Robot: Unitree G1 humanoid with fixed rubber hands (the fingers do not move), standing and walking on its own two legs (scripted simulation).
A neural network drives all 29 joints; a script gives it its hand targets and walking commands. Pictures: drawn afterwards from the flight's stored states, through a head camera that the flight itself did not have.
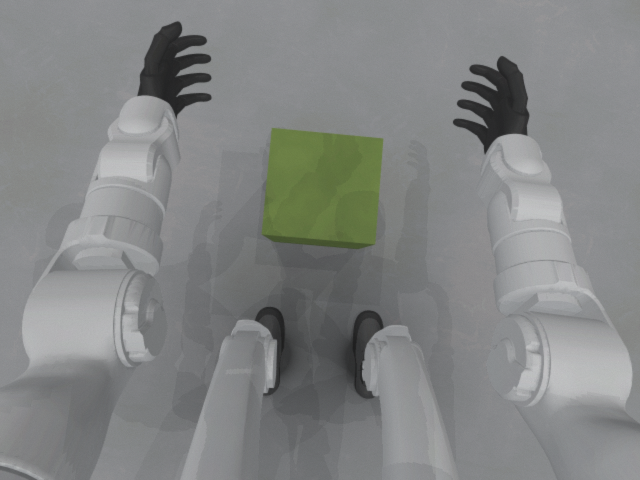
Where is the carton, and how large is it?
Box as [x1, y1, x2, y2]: [262, 128, 382, 248]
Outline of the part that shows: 272,128 262,234 273,241 350,248 360,248 374,244 382,138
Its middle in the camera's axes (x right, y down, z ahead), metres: +0.00 -0.09 +0.84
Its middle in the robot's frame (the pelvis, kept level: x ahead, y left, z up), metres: +0.49 +0.00 -0.51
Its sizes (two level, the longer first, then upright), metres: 0.210 0.200 0.250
